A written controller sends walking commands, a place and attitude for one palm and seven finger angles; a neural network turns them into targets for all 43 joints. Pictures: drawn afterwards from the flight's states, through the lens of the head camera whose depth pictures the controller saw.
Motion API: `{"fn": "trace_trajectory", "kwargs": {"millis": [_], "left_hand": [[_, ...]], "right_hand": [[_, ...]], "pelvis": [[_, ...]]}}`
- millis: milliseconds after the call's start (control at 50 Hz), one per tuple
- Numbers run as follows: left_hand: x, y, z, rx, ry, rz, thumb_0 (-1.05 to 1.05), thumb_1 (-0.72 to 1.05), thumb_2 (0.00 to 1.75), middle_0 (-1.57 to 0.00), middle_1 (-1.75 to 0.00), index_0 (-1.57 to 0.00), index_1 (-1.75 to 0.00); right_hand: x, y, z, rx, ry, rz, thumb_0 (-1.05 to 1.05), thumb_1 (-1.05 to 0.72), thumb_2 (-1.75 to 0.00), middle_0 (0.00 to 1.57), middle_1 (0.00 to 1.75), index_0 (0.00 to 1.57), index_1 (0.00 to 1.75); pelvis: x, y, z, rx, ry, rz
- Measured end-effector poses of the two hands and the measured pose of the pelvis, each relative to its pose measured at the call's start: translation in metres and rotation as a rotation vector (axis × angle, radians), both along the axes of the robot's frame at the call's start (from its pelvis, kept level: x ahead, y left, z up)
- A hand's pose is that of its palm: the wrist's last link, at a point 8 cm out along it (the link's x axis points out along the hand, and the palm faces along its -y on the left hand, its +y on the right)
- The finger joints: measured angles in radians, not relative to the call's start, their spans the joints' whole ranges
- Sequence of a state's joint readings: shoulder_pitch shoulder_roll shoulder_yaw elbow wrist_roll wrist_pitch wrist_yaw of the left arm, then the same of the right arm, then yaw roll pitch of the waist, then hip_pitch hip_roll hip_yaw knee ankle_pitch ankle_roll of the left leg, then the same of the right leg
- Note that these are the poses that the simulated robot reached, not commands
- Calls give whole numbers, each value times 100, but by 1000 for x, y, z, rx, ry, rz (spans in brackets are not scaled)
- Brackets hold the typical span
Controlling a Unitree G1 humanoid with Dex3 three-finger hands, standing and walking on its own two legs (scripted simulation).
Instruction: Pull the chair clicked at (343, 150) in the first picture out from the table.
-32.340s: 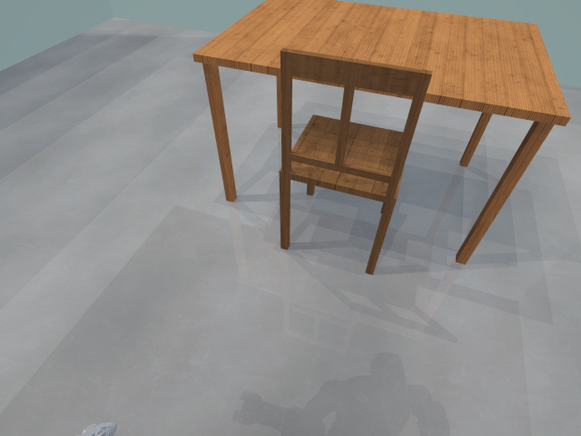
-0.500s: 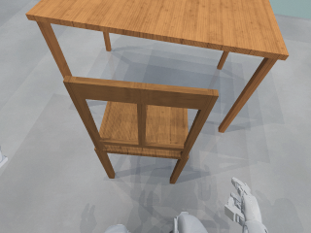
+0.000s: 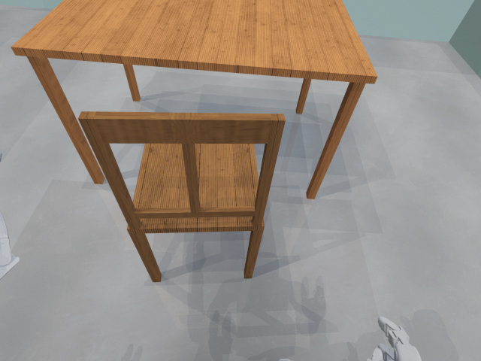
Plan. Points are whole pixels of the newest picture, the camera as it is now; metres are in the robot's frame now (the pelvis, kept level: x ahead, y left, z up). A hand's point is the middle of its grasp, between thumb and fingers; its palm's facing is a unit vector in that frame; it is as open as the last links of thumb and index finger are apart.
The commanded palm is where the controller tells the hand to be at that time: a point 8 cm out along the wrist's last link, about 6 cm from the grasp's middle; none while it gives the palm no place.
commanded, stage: stop stepping back and stand still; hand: left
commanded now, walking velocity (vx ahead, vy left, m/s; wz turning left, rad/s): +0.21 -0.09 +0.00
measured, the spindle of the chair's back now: (192, 179) +0.53 +0.13 -0.10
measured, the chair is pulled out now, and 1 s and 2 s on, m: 0.28 0.28 0.28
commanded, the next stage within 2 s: let the arm hang, fingers relaxed in 1.08 s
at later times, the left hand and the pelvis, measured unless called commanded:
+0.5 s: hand out of the picture +0.19 +0.28 +0.17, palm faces +0.45 -0.77 -0.46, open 7.4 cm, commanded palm +0.14 +0.31 +0.19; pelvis +0.00 +0.01 +0.01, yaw +1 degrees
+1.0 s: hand (18, 211) +0.26 +0.29 +0.16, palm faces +0.37 -0.79 -0.48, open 7.4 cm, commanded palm +0.20 +0.32 +0.19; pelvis +0.06 +0.02 +0.01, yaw +0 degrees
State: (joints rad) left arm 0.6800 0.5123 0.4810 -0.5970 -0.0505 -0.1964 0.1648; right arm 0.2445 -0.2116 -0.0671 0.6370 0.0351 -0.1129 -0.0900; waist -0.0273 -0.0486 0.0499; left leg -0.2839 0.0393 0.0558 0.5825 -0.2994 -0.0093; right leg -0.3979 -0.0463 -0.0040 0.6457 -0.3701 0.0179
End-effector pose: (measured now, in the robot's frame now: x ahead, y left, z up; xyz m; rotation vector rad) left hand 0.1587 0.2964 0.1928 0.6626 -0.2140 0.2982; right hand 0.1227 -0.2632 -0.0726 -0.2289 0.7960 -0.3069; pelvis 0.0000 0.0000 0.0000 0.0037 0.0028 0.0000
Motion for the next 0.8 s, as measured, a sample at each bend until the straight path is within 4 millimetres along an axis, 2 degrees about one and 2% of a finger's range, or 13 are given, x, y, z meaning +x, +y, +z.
{"fn": "trace_trajectory", "kwargs": {"millis": [80, 160, 260, 460, 560, 680, 800], "left_hand": [[-18, 9, 7, -12, -74, 80, 1, 89, 90, -21, -31, -21, -30], [-27, 14, -3, -101, -108, 133, 1, 89, 90, -21, -30, -21, -30], [-21, 11, -16, -187, -100, 119, 1, 89, 90, -20, -30, -21, -30], [-12, 12, -6, -114, -72, 89, 1, 89, 90, -21, -30, -21, -30], [0, 20, -10, -131, -41, 116, 1, 89, 90, -21, -30, -21, -30], [26, 23, -17, -161, -14, 109, 1, 89, 90, -21, -30, -21, -30], [47, 18, -11, -144, -17, 49, 1, 89, 90, -21, -30, -21, -30]], "right_hand": [[-6, 7, -6, 34, -25, 45, 1, -90, -90, 20, 30, 20, 30], [-5, 16, -10, 48, -20, 90, 2, -90, -90, 20, 30, 20, 30], [1, 30, -2, 44, -61, 117, 2, -90, -90, 20, 30, 20, 30], [22, 48, 4, 84, -89, 160, 1, -90, -90, 20, 30, 20, 30], [36, 46, 4, 67, -57, 167, 1, -90, -90, 20, 30, 20, 30], [58, 45, 9, 48, -55, 155, 2, -90, -90, 20, 30, 20, 30], [83, 47, 17, 43, -84, 138, 1, -90, -90, 20, 30, 20, 30]], "pelvis": [[-3, -2, -1, -20, -24, 18], [-7, 1, -1, -29, -31, 14], [-13, 7, 0, -29, -50, 8], [-1, 6, 4, -30, -40, 13], [11, 10, 8, -29, -23, 10], [28, 15, 10, -25, -20, 10], [42, 18, 10, -26, -17, 5]]}}
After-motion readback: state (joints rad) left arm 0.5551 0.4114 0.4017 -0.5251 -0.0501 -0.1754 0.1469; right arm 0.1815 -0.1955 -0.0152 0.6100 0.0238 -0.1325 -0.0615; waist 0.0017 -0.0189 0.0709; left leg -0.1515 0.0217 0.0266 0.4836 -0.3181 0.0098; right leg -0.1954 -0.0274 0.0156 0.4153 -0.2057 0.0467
